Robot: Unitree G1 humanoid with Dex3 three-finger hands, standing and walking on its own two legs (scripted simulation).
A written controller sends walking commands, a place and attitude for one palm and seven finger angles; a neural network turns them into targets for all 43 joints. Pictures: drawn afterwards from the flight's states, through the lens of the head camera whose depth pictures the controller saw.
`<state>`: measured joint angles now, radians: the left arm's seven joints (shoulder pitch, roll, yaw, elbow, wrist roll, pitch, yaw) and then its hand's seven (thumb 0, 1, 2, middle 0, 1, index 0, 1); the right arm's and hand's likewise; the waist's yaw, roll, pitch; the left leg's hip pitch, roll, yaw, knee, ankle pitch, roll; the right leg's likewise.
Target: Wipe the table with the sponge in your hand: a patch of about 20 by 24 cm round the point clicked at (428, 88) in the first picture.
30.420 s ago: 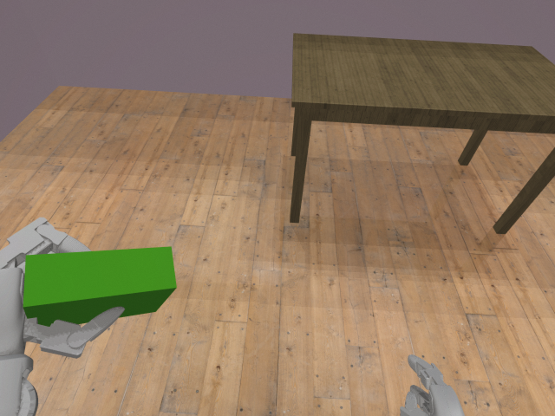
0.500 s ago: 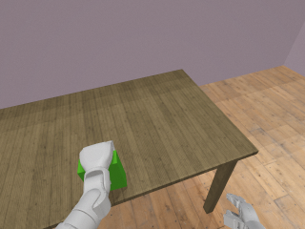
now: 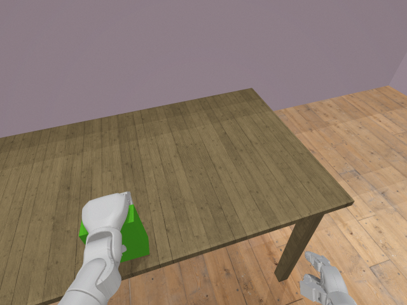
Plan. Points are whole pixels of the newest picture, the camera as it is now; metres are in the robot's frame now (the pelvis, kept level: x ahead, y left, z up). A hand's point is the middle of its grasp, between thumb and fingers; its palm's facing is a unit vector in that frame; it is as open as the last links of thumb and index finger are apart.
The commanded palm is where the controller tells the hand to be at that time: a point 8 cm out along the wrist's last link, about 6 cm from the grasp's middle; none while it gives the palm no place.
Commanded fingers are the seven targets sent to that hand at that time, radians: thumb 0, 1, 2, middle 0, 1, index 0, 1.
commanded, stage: wipe forward along the middle lane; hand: left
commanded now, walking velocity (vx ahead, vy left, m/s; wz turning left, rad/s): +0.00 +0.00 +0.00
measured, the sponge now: (120, 242) +0.26 +0.24 -0.06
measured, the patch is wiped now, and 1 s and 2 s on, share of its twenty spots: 0.95 0.95 0.95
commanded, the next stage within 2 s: slide back across to the first lane in 1.46 s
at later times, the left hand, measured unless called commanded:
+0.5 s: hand (115, 204) +0.32 +0.26 +0.00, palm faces -0.10 -0.03 -0.99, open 9.4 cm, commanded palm +0.31 +0.25 +0.03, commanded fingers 0.00 0.10 1.30 -1.20 -1.60 -1.20 -1.60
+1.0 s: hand (114, 187) +0.37 +0.28 +0.00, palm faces -0.12 +0.00 -0.99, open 9.4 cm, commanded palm +0.36 +0.28 +0.03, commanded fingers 0.00 0.10 1.30 -1.20 -1.60 -1.20 -1.60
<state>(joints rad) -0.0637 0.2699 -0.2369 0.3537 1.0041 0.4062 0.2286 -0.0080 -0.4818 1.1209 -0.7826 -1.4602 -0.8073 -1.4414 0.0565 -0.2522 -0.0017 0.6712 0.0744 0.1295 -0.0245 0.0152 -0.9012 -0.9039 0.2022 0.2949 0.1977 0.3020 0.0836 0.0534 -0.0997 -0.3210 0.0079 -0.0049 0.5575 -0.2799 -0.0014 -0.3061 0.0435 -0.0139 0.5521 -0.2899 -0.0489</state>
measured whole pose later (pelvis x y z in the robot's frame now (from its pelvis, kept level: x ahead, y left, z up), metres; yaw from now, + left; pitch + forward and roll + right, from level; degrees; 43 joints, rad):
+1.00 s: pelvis -0.02 +0.00 -0.02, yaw +0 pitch +12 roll -1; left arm -0.61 0.40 -0.09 0.99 1.02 0.23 0.30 0.01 -0.53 1.15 -0.83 -1.41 -0.85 -1.40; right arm 0.22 -0.26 -0.02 0.73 0.07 0.12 -0.04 0.01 -0.90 -0.90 0.20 0.29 0.20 0.30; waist -0.02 0.05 -0.14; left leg -0.63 0.02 -0.03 0.71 -0.30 0.00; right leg -0.59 0.06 -0.04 0.67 -0.29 -0.05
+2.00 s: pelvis +0.01 +0.03 -0.01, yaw -1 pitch +15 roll -3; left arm -0.67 0.51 0.04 1.05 1.05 0.18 0.27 0.00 -0.50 1.14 -0.79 -1.44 -0.81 -1.44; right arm 0.27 -0.25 -0.01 0.73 0.06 0.13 0.01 0.01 -0.90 -0.90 0.20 0.30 0.20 0.30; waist -0.07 0.03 -0.15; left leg -0.63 0.01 0.00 0.71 -0.34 0.04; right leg -0.57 0.05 -0.01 0.61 -0.30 -0.01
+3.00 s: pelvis +0.02 +0.04 -0.01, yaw +0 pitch +10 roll -3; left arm -0.30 0.46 -0.04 0.64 1.00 0.23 0.27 -0.01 -0.45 1.12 -0.74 -1.49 -0.75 -1.51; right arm 0.19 -0.26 -0.02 0.67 0.08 0.15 -0.01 0.01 -0.90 -0.90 0.20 0.30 0.20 0.30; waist 0.02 0.05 -0.14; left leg -0.53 -0.01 -0.02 0.70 -0.35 0.05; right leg -0.46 0.03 -0.02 0.60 -0.32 0.00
